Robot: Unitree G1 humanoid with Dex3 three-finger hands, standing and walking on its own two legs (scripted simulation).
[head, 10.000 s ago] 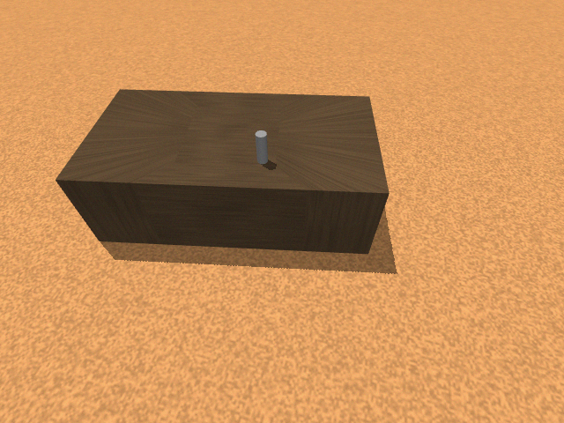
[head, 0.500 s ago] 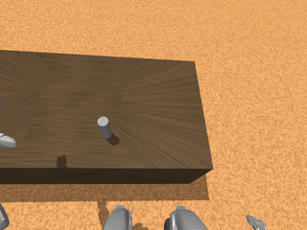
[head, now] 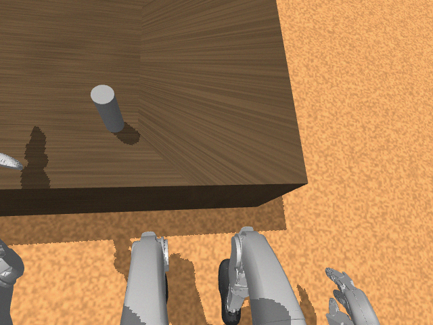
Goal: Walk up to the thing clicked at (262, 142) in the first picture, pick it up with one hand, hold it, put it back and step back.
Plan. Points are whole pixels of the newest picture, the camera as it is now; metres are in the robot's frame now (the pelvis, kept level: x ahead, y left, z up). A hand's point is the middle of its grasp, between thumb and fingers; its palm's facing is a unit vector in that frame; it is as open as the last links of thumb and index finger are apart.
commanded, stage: approach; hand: left
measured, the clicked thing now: (109, 111) +0.52 +0.21 -0.11
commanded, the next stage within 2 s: close in in 0.10 s
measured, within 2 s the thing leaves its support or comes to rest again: neither
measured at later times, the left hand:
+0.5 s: hand (82, 135) +0.47 +0.26 -0.13, palm faces +0.12 -0.99 -0.02, open 17.6 cm
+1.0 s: hand (102, 130) +0.48 +0.22 -0.13, palm faces +0.14 -0.99 -0.01, open 17.6 cm
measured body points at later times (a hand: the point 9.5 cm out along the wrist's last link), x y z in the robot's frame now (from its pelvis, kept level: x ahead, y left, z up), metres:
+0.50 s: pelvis -0.05 -0.01 -0.15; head +0.16 +0.03 +0.24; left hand +0.46 +0.31 -0.12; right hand +0.01 -0.28 -0.26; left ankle +0.04 +0.11 -0.53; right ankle +0.06 -0.13 -0.53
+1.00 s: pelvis -0.04 -0.01 -0.13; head +0.18 +0.03 +0.26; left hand +0.47 +0.28 -0.12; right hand +0.04 -0.29 -0.25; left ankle +0.04 +0.11 -0.53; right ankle +0.06 -0.13 -0.53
